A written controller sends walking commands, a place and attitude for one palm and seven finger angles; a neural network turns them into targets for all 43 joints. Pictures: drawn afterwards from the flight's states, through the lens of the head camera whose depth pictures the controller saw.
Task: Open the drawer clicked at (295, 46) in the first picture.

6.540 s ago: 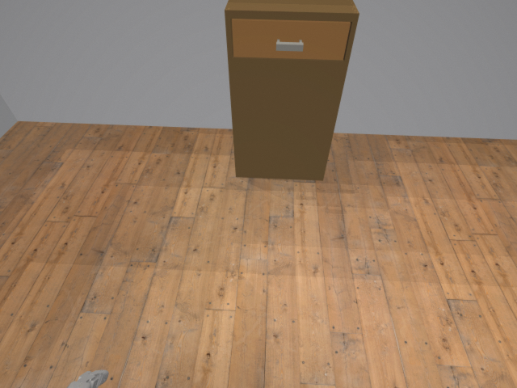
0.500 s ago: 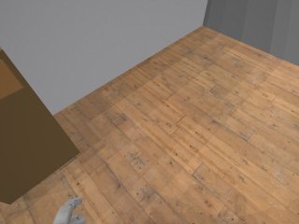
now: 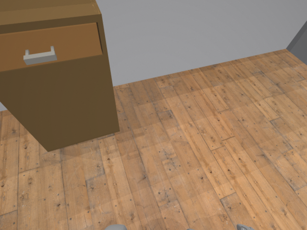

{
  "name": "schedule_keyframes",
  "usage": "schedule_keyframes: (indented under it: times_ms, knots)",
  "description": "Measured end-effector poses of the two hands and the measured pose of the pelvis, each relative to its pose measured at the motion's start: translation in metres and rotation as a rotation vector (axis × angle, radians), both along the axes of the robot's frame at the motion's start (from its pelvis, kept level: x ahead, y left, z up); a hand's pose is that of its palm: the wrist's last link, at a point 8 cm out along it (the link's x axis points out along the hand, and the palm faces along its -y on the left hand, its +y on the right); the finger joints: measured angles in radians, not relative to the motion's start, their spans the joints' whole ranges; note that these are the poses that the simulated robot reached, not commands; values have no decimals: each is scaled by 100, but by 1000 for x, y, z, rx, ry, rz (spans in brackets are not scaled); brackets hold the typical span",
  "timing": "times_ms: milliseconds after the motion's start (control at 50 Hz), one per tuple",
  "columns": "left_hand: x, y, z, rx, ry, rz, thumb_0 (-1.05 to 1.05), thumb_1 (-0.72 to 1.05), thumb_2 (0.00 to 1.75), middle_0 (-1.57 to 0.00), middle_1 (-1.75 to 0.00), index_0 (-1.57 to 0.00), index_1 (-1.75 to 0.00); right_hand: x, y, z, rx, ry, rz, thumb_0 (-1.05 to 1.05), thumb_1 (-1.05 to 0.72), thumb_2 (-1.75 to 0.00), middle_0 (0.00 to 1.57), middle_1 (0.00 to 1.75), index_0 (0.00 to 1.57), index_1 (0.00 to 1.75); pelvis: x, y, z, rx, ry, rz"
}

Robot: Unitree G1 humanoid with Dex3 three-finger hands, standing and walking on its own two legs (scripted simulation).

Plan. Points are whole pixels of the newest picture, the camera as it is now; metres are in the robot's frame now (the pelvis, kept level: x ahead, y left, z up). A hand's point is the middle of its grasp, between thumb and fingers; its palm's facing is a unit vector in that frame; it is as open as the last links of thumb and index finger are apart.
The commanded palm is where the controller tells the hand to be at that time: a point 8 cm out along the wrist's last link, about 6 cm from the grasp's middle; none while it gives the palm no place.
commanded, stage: turn to face it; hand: left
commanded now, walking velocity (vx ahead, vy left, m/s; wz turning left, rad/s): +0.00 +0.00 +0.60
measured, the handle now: (40, 54) +0.66 +0.48 +0.01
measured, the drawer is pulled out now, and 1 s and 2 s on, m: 0.00 0.00 0.00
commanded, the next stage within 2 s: take the last steps up to it in 0.58 s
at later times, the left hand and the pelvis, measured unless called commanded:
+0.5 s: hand out of the picture +0.07 +0.18 -0.12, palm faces +0.27 -0.91 -0.30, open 7.4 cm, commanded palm none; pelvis +0.00 -0.04 +0.01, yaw +16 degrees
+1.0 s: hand out of the picture -0.11 +0.18 -0.16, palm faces +0.44 -0.88 -0.17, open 7.4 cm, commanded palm none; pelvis +0.00 +0.02 +0.02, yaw +23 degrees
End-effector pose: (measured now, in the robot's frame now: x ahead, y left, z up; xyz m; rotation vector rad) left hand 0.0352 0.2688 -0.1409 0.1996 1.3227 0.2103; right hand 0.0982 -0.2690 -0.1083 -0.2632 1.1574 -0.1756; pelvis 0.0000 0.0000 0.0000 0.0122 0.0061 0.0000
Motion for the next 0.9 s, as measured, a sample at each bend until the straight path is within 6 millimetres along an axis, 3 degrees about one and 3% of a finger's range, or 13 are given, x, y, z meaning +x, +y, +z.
schedule_keyframes:
  times_ms: [80,200,340,420,540,680,760,900]
  knots:
    - [-1,14,10,6,-9,47,1,91,90,-20,-30,-20,-30,15,16,12,-14,-19,50,1,-91,-90,20,30,20,30,2,6,10,-22,0,43]
    - [17,14,28,13,-119,79,1,91,90,-20,-30,-20,-30,23,29,11,18,-2,105,1,-90,-90,20,30,20,30,3,7,18,-23,-4,109]
    - [38,-8,44,41,-225,104,1,91,90,-20,-30,-20,-30,20,22,-7,73,38,139,1,-90,-90,20,30,21,30,4,-13,15,-7,-11,186]
    - [35,-28,48,75,-272,118,0,91,90,-20,-30,-20,-30,22,6,-25,104,58,152,1,-90,-90,20,30,21,30,5,-32,7,7,-14,224]
    - [-8,-53,57,77,-224,204,0,91,90,-21,-30,-20,-30,28,-8,-23,108,100,200,1,-91,-90,20,30,20,30,4,-43,17,28,-31,301]
    - [-67,-69,46,38,-124,315,0,90,90,-21,-30,-20,-30,34,-5,-15,74,147,269,1,-91,-90,20,30,20,30,2,-43,22,31,-26,360]
    - [-108,-71,33,0,-56,381,0,90,90,-21,-30,-20,-30,45,15,-10,50,141,329,1,-91,-90,19,30,20,30,-4,-34,20,19,-22,386]
    - [-174,-61,1,-89,81,479,0,91,90,-20,-30,-20,-30,59,72,0,34,31,414,1,-91,-90,19,30,20,30,-8,-1,10,-14,-34,400]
